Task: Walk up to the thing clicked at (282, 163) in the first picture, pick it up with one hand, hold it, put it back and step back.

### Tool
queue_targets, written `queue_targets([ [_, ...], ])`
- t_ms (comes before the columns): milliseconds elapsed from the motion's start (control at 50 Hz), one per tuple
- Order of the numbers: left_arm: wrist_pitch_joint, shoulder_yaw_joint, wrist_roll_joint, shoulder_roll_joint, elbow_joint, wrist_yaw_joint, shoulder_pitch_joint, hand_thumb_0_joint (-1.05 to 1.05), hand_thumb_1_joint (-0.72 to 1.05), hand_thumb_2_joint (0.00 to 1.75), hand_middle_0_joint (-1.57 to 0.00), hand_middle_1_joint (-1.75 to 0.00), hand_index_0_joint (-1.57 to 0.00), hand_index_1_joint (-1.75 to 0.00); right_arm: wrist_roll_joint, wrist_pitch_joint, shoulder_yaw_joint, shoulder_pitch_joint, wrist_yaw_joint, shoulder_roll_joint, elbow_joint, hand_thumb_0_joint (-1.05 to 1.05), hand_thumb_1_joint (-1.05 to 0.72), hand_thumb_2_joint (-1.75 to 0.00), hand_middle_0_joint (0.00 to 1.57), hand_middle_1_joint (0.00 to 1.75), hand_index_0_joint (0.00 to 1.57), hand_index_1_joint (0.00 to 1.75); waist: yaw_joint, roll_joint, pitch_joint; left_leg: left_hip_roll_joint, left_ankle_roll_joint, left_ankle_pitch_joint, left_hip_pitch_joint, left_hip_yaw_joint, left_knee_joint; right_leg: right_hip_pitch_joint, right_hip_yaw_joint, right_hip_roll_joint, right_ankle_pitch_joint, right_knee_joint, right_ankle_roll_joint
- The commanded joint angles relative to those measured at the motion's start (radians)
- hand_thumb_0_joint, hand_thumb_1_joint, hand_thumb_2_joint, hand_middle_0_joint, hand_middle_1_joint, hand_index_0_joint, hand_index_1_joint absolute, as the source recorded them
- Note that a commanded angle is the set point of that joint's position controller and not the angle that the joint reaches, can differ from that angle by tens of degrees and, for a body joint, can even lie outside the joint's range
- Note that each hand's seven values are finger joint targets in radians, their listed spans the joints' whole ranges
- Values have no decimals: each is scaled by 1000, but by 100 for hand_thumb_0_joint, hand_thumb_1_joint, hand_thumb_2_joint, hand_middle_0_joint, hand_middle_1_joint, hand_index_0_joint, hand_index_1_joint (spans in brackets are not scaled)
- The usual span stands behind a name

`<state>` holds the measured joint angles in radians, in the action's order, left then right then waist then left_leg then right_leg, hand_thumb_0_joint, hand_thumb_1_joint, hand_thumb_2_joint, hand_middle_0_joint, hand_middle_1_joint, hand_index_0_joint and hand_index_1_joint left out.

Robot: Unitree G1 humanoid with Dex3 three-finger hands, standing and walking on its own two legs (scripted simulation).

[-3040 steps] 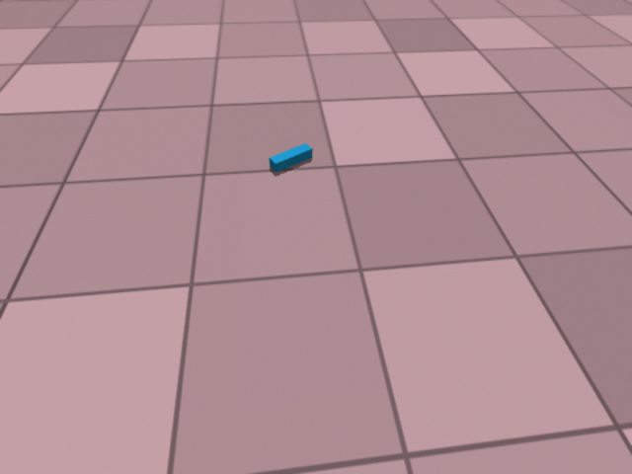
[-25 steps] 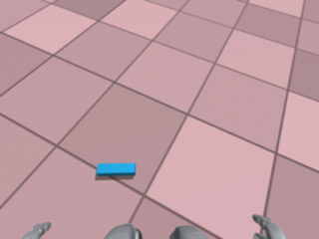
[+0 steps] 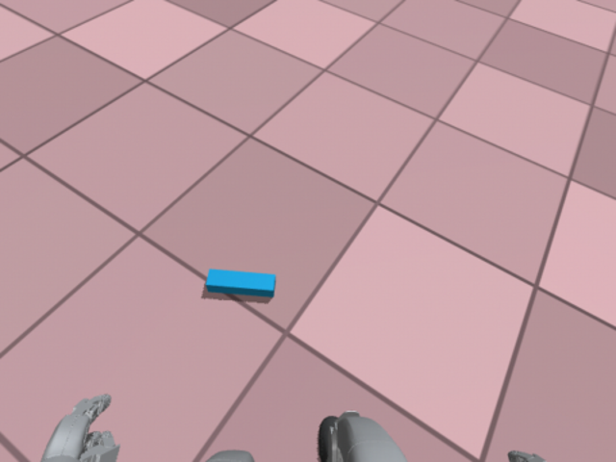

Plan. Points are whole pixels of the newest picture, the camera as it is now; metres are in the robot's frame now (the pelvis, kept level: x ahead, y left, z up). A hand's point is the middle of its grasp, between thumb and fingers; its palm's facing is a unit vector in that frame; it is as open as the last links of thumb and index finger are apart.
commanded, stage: step back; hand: left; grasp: from above
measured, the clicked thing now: (241, 283) +0.68 +0.18 -0.73
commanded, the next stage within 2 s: none
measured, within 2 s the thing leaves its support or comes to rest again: neither
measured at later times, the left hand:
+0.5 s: hand out of the picture -0.10 +0.23 -0.14, palm faces -0.08 -0.91 -0.40, open 7.4 cm
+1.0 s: hand out of the picture -0.22 +0.21 -0.14, palm faces +0.00 -0.95 -0.32, open 7.4 cm
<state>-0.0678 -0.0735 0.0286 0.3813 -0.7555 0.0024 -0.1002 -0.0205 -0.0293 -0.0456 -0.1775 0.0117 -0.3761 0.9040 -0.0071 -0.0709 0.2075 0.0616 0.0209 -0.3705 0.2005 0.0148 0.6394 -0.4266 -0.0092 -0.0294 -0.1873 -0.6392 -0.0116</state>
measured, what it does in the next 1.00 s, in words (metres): walks backwards: right foot, then left foot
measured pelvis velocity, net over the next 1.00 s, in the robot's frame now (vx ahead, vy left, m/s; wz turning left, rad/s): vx -0.34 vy -0.05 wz -0.01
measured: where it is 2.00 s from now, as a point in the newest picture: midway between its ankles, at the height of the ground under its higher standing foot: outside the picture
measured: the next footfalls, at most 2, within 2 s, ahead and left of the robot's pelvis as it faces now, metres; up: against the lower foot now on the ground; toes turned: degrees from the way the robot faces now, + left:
right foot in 0.42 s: -0.15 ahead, -0.15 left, +0.00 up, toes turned -3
left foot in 0.78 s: -0.26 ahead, +0.07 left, +0.00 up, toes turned +0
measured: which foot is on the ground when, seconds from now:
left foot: down 0.00-0.46, up 0.48-0.76, down 0.78-1.00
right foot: down 0.00-0.00, up 0.02-0.40, down 0.42-0.82, up 0.84-1.00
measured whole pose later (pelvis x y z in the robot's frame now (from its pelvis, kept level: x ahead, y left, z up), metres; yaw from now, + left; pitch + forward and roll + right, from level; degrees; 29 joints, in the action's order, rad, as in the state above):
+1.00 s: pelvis -0.34 -0.05 +0.01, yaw +0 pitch -2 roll -1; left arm -0.08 -0.08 0.02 0.38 -0.81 0.00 -0.14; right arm -0.04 -0.02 -0.03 -0.19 0.02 -0.35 0.87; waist 0.00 -0.05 0.13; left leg -0.02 0.02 -0.25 0.31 0.01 0.59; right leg -0.45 -0.15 0.10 -0.46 -1.20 0.00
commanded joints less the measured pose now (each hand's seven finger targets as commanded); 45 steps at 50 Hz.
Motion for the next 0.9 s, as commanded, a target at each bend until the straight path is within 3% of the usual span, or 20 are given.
queue_targets([
  [0, 15, -83, 5, 218, 96, 27, 43, 0, 90, 90, -20, -30, -20, -30, -20, 26, -101, 46, 12, -398, -113, 0, -90, -90, 20, 30, 20, 30, 56, 324, -132, -525, 302, 169, 284, 587, -415, 19, -192, 117, -440, -545, 11],
  [40, 12, -81, -8, 193, 43, 19, -35, 0, 90, 90, -20, -30, -20, -30, -34, 36, -63, 119, 15, -291, -124, 0, -90, -90, 20, 30, 20, 30, -16, 185, -122, -355, 200, 344, 225, 318, -336, -10, -227, 163, -326, -645, -6],
  [80, 9, -80, -18, 190, 11, 14, -107, 0, 90, 90, -20, -30, -20, -30, -27, 40, -59, 125, 21, -243, -128, 0, -90, -90, 20, 30, 20, 30, -52, 180, -131, -263, 131, 345, 132, 198, -307, -68, -221, 177, -244, -683, -10],
  [220, 25, -63, -5, 174, 27, 18, -95, 0, 90, 90, -20, -30, -20, -30, -2, 36, -81, -18, 28, -245, -126, 0, -90, -90, 20, 30, 20, 30, 45, 237, -252, -336, 240, 565, -238, 208, -184, -102, -151, 91, -331, -387, 71],
  [300, 29, -62, -5, 175, -5, 7, -134, 0, 90, 90, -20, -30, -20, -30, -14, 21, -86, 16, 20, -273, -151, 0, -90, -90, 20, 30, 20, 30, 42, 284, -287, -318, 209, 456, -135, 187, -179, 73, -50, 50, -315, -133, 47],
  [380, 27, -75, 4, 187, -96, -8, -315, 0, 90, 90, -20, -30, -20, -30, -1, -1, -86, 115, 14, -288, -177, 0, -90, -90, 20, 30, 20, 30, -42, 273, -321, -287, 116, 239, 87, 166, -148, 306, -4, 44, -115, 151, -21],
  [400, 29, -82, 15, 215, -90, -8, -310, 0, 90, 90, -20, -30, -20, -30, 4, -4, -79, 109, 13, -257, -179, 0, -90, -90, 20, 30, 20, 30, -43, 171, -292, -225, 71, 123, 181, 139, -62, 306, -131, -21, -154, 217, -48],
  [420, 34, -105, 26, 304, -55, -10, -268, 0, 90, 90, -20, -30, -20, -30, 12, -4, -62, 98, 16, -188, -194, 0, -90, -90, 20, 30, 20, 30, -43, -95, -224, -28, 0, -101, 373, 77, 134, 272, -429, -210, -203, 303, -115],
  [440, 29, -118, 28, 401, -1, -8, -140, 0, 90, 90, -20, -30, -20, -30, 10, -4, -73, 134, 37, -202, -198, 0, -90, -90, 20, 30, 20, 30, -74, -254, -160, 26, -36, -248, 295, 73, 398, -24, -570, -382, -235, 401, -278],
  [460, 33, -114, 24, 377, 28, -2, -53, 0, 90, 90, -20, -30, -20, -30, 9, -5, -88, 105, 39, -247, -171, 0, -90, -90, 20, 30, 20, 30, -38, -233, -97, -10, -33, -216, 234, 133, 520, -158, -585, -400, -277, 434, -290],
  [500, 40, -80, 17, 268, 55, 4, 26, 0, 90, 90, -20, -30, -20, -30, 19, -2, -75, 32, 29, -238, -121, 0, -90, -90, 20, 30, 20, 30, 18, -67, -88, 49, -26, -96, 221, 150, 577, -91, -271, -210, -69, 321, -193],
  [540, 37, -87, 20, 225, 51, 10, 46, 0, 90, 90, -20, -30, -20, -30, 18, 5, -56, -35, 32, -184, -105, 0, -90, -90, 20, 30, 20, 30, 42, -87, -139, 72, -27, -60, 269, 127, 590, 47, -127, -129, 119, 241, -123],
  [620, 34, -83, 27, 211, 60, 24, -89, 0, 90, 90, -20, -30, -20, -30, 12, 27, -41, -6, 41, -174, -131, 0, -90, -90, 20, 30, 20, 30, -45, -129, -205, 26, -50, -159, 342, 63, 368, 345, -161, -181, 361, 151, -188],
  [700, 18, -78, 17, 212, 78, 32, -93, 0, 90, 90, -20, -30, -20, -30, -3, 35, -47, -52, 38, -167, -124, 0, -90, -90, 20, 30, 20, 30, -45, -153, -272, -37, -32, -138, 233, 6, 55, 420, -192, -224, 475, 68, -194],
  [760, 2, -60, -3, 212, 101, 20, -36, 0, 90, 90, -20, -30, -20, -30, -7, 33, -63, -153, 32, -192, -74, 0, -90, -90, 20, 30, 20, 30, 12, -46, -310, -47, 2, 216, 26, 4, -242, 276, -150, -165, 262, -28, -106],
  [780, 0, -48, -6, 178, 112, 15, -40, 0, 90, 90, -20, -30, -20, -30, -18, 32, -80, -147, 32, -256, -78, 0, -90, -90, 20, 30, 20, 30, 5, 107, -309, -205, 64, 299, -50, 226, -251, 98, -107, -86, 44, -121, -55],
  [800, 1, -44, -14, 150, 111, 15, -31, 0, 90, 90, -20, -30, -20, -30, -25, 27, -93, -79, 26, -341, -97, 0, -90, -90, 20, 30, 20, 30, -9, 306, -257, -396, 176, 393, -53, 459, -299, -87, 9, 84, -354, -299, -14],
  [820, -1, -64, -5, 200, 119, 29, 40, 0, 90, 90, -20, -30, -20, -30, -25, 28, -107, -35, 27, -414, -126, 0, -90, -90, 20, 30, 20, 30, 54, 346, -226, -522, 308, 408, 154, 574, -331, -11, -123, 72, -487, -507, 2],
  [840, -4, -71, -1, 230, 98, 28, 27, 0, 90, 90, -20, -30, -20, -30, -25, 37, -99, 22, 36, -368, -132, 0, -90, -90, 20, 30, 20, 30, 20, 267, -176, -509, 305, 415, 228, 531, -319, 25, -186, 59, -443, -622, 2],
  [880, -9, -71, -17, 192, 54, 18, -21, 0, 90, 90, -20, -30, -20, -30, -39, 38, -64, 74, 38, -272, -144, 0, -90, -90, 20, 30, 20, 30, -24, 164, -177, -335, 218, 519, 177, 263, -262, -8, -216, 129, -339, -702, -5],
])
